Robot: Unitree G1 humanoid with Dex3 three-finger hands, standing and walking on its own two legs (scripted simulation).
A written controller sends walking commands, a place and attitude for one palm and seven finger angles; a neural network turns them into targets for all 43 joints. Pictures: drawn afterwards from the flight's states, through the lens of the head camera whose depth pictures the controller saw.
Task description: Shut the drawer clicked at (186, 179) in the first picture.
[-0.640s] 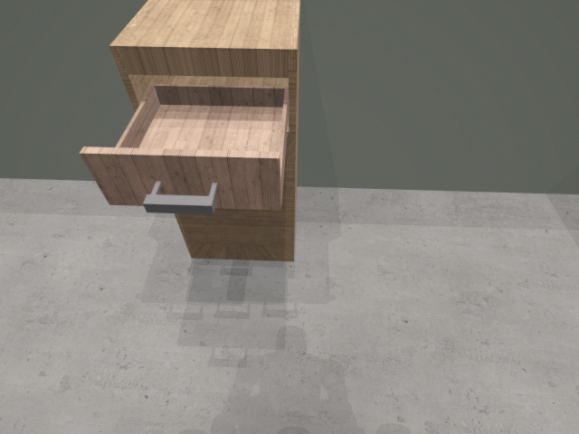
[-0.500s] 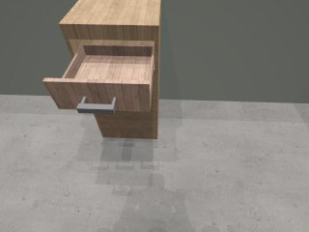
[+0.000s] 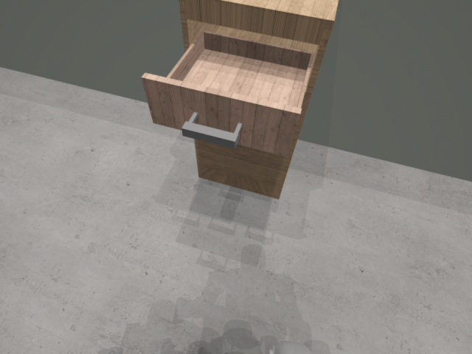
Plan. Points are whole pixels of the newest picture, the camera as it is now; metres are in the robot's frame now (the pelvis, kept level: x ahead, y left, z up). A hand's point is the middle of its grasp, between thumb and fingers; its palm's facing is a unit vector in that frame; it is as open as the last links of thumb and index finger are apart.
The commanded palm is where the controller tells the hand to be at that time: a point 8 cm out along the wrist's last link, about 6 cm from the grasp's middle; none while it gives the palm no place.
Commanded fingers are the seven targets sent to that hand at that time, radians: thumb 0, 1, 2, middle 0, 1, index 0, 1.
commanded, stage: stand and wait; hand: left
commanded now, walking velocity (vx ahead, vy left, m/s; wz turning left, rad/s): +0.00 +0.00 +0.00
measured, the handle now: (213, 128) +0.60 +0.09 -0.03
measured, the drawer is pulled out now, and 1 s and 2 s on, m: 0.30 0.30 0.30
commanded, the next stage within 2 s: turn or walk to find it in 0.48 s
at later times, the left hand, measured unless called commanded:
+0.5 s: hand out of the picture +0.04 +0.12 -0.17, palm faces +0.03 -0.98 -0.22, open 7.4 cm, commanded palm none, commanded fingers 0.00 0.90 0.90 -0.20 -0.30 -0.20 -0.30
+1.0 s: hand out of the picture +0.04 +0.14 -0.18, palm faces +0.13 -0.97 -0.22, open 7.4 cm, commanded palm none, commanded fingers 0.00 0.90 0.90 -0.20 -0.30 -0.20 -0.30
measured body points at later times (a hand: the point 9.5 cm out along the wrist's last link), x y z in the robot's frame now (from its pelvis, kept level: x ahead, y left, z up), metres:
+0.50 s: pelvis +0.02 -0.06 +0.00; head +0.05 -0.07 +0.45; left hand +0.04 +0.17 -0.15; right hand +0.04 -0.29 -0.17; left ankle +0.03 +0.10 -0.74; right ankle -0.01 -0.16 -0.74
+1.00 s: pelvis +0.02 -0.05 +0.00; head +0.05 -0.05 +0.45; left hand +0.04 +0.19 -0.16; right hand +0.05 -0.28 -0.16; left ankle +0.03 +0.09 -0.74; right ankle -0.01 -0.16 -0.74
